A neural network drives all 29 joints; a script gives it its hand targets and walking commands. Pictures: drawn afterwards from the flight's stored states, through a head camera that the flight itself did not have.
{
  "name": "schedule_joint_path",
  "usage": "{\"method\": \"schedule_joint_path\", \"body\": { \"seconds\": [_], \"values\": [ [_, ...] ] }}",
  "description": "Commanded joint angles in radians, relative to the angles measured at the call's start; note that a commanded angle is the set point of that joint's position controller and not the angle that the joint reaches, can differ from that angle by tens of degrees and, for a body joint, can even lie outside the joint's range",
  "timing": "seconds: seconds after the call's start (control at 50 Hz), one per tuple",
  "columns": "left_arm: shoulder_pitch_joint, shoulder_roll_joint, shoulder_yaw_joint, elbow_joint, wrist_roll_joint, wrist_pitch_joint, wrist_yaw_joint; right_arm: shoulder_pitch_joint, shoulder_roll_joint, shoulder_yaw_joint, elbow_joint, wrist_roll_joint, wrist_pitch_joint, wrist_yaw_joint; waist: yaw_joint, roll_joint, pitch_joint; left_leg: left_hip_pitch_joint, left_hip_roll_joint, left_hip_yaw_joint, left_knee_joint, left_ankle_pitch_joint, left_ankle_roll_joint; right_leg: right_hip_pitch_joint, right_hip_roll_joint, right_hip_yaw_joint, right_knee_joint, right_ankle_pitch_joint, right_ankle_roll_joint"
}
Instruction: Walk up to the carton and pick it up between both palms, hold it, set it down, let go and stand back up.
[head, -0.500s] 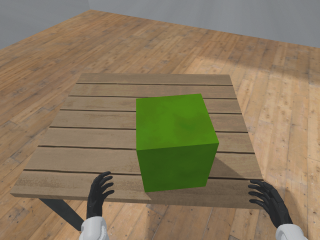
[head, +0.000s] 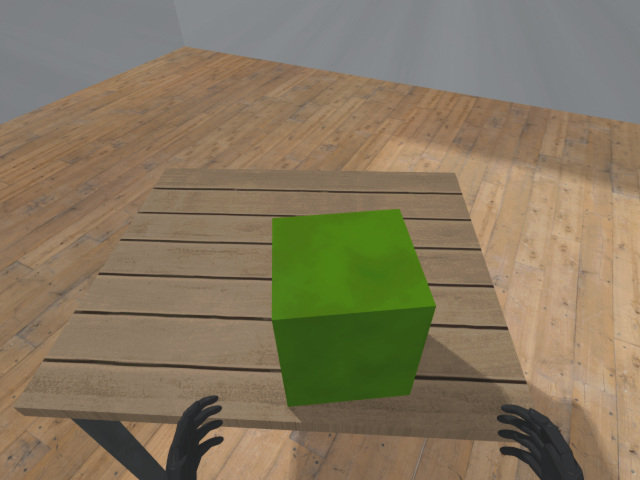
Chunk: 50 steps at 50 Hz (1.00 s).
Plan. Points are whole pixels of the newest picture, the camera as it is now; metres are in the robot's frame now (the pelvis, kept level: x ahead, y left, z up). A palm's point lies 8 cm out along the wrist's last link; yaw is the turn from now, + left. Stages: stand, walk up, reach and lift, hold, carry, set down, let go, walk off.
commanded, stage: set down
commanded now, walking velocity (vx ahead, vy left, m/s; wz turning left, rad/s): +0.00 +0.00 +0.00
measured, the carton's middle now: (342, 309) +0.43 +0.02 -0.05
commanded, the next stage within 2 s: let go in 1.60 s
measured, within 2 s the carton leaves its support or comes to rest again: neither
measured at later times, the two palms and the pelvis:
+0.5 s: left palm out of the picture +0.16 +0.22 -0.06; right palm out of the picture +0.19 -0.23 -0.06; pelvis +0.00 +0.00 +0.00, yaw +0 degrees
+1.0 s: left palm out of the picture +0.16 +0.24 -0.08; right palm out of the picture +0.19 -0.20 -0.07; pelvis +0.01 +0.01 +0.00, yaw +0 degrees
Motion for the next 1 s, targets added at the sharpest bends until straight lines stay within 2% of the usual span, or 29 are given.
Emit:
{"method": "schedule_joint_path", "body": {
  "seconds": [0.0,0.08,0.12,0.14,0.16,0.18,0.2,0.26,0.28,0.3,0.32,0.34,0.36,0.4,0.44,0.48,0.5,0.54,0.56,0.6,0.62,0.64,0.7,0.76,0.78,0.8,0.82,0.88,0.98],
  "values": [
    [-0.059,0.087,-0.077,-0.143,0.015,0.003,-0.009,-0.031,-0.087,-0.028,-0.112,-0.022,0.019,-0.022,-0.073,-0.149,0.088,0.094,-0.069,-0.039,0.006,0.076,0.034,0.127,-0.115,0.161,-0.143,0.096,0.051],
    [-0.069,0.132,-0.051,-0.099,0.010,0.054,-0.024,-0.066,-0.080,-0.069,-0.224,-0.087,0.044,-0.045,-0.075,-0.233,0.056,0.106,-0.066,-0.026,-0.005,0.039,0.051,0.104,-0.107,0.156,-0.143,0.060,0.055],
    [-0.088,0.132,-0.049,-0.166,0.017,0.046,-0.018,-0.055,-0.087,-0.061,-0.230,-0.081,0.044,-0.046,-0.075,-0.198,0.037,0.087,-0.071,-0.026,0.013,0.062,0.044,0.126,-0.110,0.176,-0.139,0.098,0.058],
    [-0.066,0.128,-0.066,-0.108,-0.005,0.039,-0.027,-0.029,-0.070,-0.057,-0.192,-0.079,0.046,-0.052,-0.077,-0.211,0.047,0.093,-0.074,-0.033,0.008,0.080,0.049,0.143,-0.117,0.171,-0.151,0.121,0.059],
    [-0.048,0.132,-0.050,-0.166,0.018,0.053,-0.017,-0.024,-0.075,-0.079,-0.218,-0.081,0.045,-0.052,-0.067,-0.162,0.025,0.093,-0.069,-0.024,-0.012,0.089,0.038,0.152,-0.083,0.133,-0.118,0.178,0.051],
    [-0.059,0.136,-0.063,-0.156,0.003,0.050,-0.027,-0.049,-0.099,-0.086,-0.251,-0.099,0.036,-0.055,-0.080,-0.199,0.009,0.105,-0.067,-0.024,-0.012,0.095,0.042,0.160,-0.079,0.131,-0.124,0.211,0.061],
    [-0.029,0.136,-0.038,-0.132,0.021,0.056,-0.027,-0.010,-0.091,-0.059,-0.193,-0.088,0.044,-0.056,-0.068,-0.171,0.064,0.100,-0.073,-0.029,-0.014,0.126,0.034,0.177,-0.086,0.132,-0.116,0.271,0.056],
    [-0.010,0.129,-0.059,-0.123,0.022,0.068,-0.049,0.056,-0.059,-0.039,-0.129,-0.089,0.074,-0.057,-0.104,-0.142,0.059,0.146,-0.082,-0.018,-0.025,0.113,0.037,0.179,-0.088,0.127,-0.133,0.279,0.056],
    [-0.041,0.124,-0.078,-0.212,0.008,0.064,-0.026,-0.011,-0.099,-0.076,-0.142,-0.077,0.059,-0.043,-0.071,-0.089,0.027,0.136,-0.066,-0.037,-0.034,0.132,0.028,0.166,-0.062,0.076,-0.106,0.280,0.037],
    [-0.001,0.116,-0.075,-0.120,0.019,0.091,-0.038,0.014,-0.094,-0.055,-0.100,-0.081,0.078,-0.048,-0.082,-0.113,0.088,0.148,-0.067,-0.031,-0.050,0.121,0.039,0.159,-0.066,0.087,-0.132,0.288,0.038],
    [0.013,0.121,-0.066,-0.215,0.021,0.071,-0.027,0.014,-0.085,-0.066,-0.188,-0.067,0.054,-0.037,-0.054,-0.082,0.025,0.151,-0.067,-0.039,-0.035,0.159,0.034,0.162,-0.055,0.078,-0.106,0.305,0.030],
    [0.021,0.117,-0.070,-0.133,0.035,0.102,-0.041,0.019,-0.074,-0.075,-0.134,-0.098,0.076,-0.052,-0.062,-0.113,0.050,0.164,-0.065,-0.037,-0.045,0.140,0.035,0.174,-0.061,0.085,-0.121,0.293,0.039],
    [0.050,0.118,-0.076,-0.240,0.018,0.085,-0.033,0.041,-0.075,-0.075,-0.182,-0.075,0.067,-0.041,-0.062,-0.109,-0.009,0.190,-0.058,-0.047,-0.039,0.181,0.030,0.180,-0.053,0.069,-0.109,0.336,0.032],
    [0.030,0.133,-0.063,-0.229,0.010,0.084,-0.033,0.024,-0.075,-0.064,-0.196,-0.091,0.060,-0.046,-0.052,-0.115,-0.026,0.153,-0.063,-0.032,-0.038,0.182,0.031,0.200,-0.053,0.079,-0.101,0.344,0.037],
    [0.020,0.146,-0.079,-0.164,0.025,0.108,-0.055,0.048,-0.066,-0.067,-0.168,-0.126,0.074,-0.064,-0.082,-0.126,0.052,0.167,-0.072,-0.037,-0.050,0.160,0.033,0.183,-0.058,0.077,-0.122,0.344,0.040],
    [-0.019,0.196,-0.051,-0.095,0.007,0.145,-0.073,0.006,-0.044,-0.060,-0.195,-0.141,0.099,-0.084,-0.091,-0.193,0.083,0.140,-0.085,-0.026,-0.040,0.077,0.050,0.146,-0.081,0.107,-0.155,0.220,0.052],
    [-0.011,0.168,-0.064,-0.226,0.018,0.121,-0.050,0.035,-0.049,-0.068,-0.239,-0.123,0.087,-0.072,-0.079,-0.131,0.057,0.161,-0.070,-0.044,-0.044,0.106,0.036,0.144,-0.068,0.092,-0.133,0.222,0.044],
    [-0.032,0.192,-0.038,-0.140,0.003,0.148,-0.068,0.025,-0.022,-0.069,-0.232,-0.148,0.109,-0.092,-0.087,-0.180,0.098,0.130,-0.081,-0.030,-0.035,0.076,0.048,0.140,-0.101,0.138,-0.164,0.189,0.059],
    [-0.032,0.187,-0.053,-0.229,-0.001,0.141,-0.057,0.001,-0.021,-0.080,-0.274,-0.140,0.105,-0.085,-0.062,-0.161,0.053,0.141,-0.069,-0.046,-0.040,0.119,0.043,0.153,-0.089,0.110,-0.149,0.218,0.053],
    [-0.068,0.199,-0.058,-0.127,0.004,0.162,-0.071,0.000,-0.006,-0.067,-0.234,-0.170,0.135,-0.096,-0.082,-0.209,0.114,0.144,-0.071,-0.049,-0.039,0.038,0.052,0.110,-0.114,0.144,-0.193,0.067,0.055],
    [-0.054,0.204,-0.039,-0.157,-0.011,0.181,-0.067,0.016,0.000,-0.062,-0.251,-0.160,0.147,-0.098,-0.065,-0.165,0.114,0.148,-0.073,-0.042,-0.058,0.064,0.048,0.124,-0.109,0.128,-0.181,0.139,0.048],
    [-0.013,0.209,-0.021,-0.103,0.006,0.194,-0.080,0.044,0.008,-0.074,-0.234,-0.174,0.147,-0.111,-0.071,-0.186,0.146,0.132,-0.079,-0.039,-0.045,0.064,0.053,0.126,-0.125,0.157,-0.196,0.162,0.054],
    [-0.085,0.226,-0.028,-0.259,-0.006,0.182,-0.061,0.018,0.000,-0.089,-0.305,-0.175,0.141,-0.110,-0.061,-0.131,0.062,0.146,-0.069,-0.039,-0.036,0.049,0.040,0.135,-0.114,0.132,-0.165,0.105,0.054],
    [-0.073,0.219,-0.057,-0.203,-0.009,0.232,-0.082,0.017,0.030,-0.095,-0.274,-0.210,0.176,-0.132,-0.064,-0.124,0.097,0.175,-0.072,-0.036,-0.054,0.077,0.042,0.129,-0.108,0.120,-0.189,0.100,0.050],
    [-0.057,0.214,-0.041,-0.259,-0.018,0.220,-0.063,0.015,0.020,-0.086,-0.317,-0.191,0.169,-0.116,-0.038,-0.091,0.083,0.180,-0.069,-0.032,-0.057,0.109,0.037,0.123,-0.101,0.113,-0.178,0.141,0.044],
    [-0.068,0.206,-0.072,-0.182,-0.010,0.246,-0.077,0.000,0.020,-0.090,-0.266,-0.200,0.190,-0.116,-0.071,-0.110,0.136,0.168,-0.068,-0.037,-0.070,0.074,0.050,0.107,-0.091,0.102,-0.186,0.132,0.040],
    [-0.078,0.240,-0.043,-0.261,-0.018,0.231,-0.075,0.022,0.051,-0.096,-0.307,-0.189,0.188,-0.130,-0.059,-0.109,0.087,0.156,-0.077,-0.034,-0.063,0.065,0.052,0.119,-0.094,0.099,-0.181,0.095,0.045],
    [-0.036,0.243,-0.023,-0.200,0.009,0.251,-0.091,0.064,0.025,-0.107,-0.275,-0.233,0.202,-0.143,-0.086,-0.134,0.093,0.189,-0.078,-0.021,-0.057,0.106,0.040,0.172,-0.104,0.123,-0.183,0.219,0.064],
    [-0.040,0.271,-0.006,-0.244,-0.010,0.274,-0.107,0.067,0.058,-0.100,-0.315,-0.231,0.201,-0.169,-0.067,-0.117,0.061,0.212,-0.079,-0.025,-0.054,0.140,0.032,0.193,-0.121,0.107,-0.182,0.280,0.072]
  ]
}}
